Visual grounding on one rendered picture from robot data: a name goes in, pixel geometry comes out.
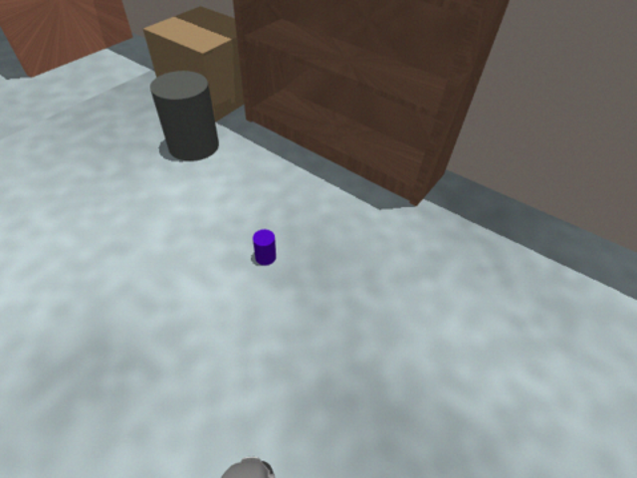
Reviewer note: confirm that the bookshelf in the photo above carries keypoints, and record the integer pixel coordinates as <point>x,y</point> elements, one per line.
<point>379,87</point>

